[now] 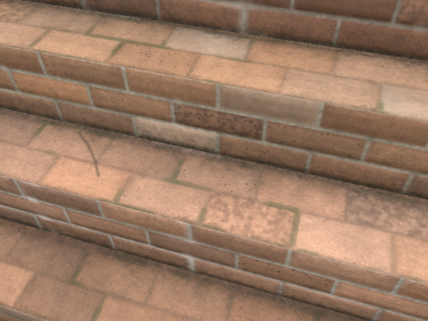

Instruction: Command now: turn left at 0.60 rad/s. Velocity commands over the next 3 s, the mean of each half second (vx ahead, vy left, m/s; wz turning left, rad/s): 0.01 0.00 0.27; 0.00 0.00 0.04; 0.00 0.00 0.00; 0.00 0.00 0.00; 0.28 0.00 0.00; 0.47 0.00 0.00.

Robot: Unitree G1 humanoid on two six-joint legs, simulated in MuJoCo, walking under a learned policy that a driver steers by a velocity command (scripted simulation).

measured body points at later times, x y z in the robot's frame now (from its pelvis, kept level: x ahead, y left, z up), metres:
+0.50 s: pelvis -0.02 +0.08 -0.13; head +0.03 +0.08 +0.31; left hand +0.13 +0.29 -0.26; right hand -0.02 -0.18 -0.28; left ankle -0.07 +0.16 -0.89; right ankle +0.00 -0.10 -0.67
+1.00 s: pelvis -0.04 -0.04 -0.15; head +0.00 -0.07 +0.30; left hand +0.16 +0.19 -0.19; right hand +0.05 -0.31 -0.30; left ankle -0.08 +0.16 -0.89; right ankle +0.00 -0.16 -0.63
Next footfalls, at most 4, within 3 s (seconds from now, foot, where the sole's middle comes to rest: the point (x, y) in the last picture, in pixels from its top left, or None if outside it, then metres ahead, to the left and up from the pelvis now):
0.26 left None -0.03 0.16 -0.93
1.04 right None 0.06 -0.15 -0.70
1.40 left None -0.17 -0.15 -0.93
1.70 right None -0.45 -0.28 -1.15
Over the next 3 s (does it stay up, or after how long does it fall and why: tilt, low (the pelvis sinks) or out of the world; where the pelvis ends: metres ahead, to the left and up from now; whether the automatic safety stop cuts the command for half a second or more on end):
stays up -0.52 -0.17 -0.59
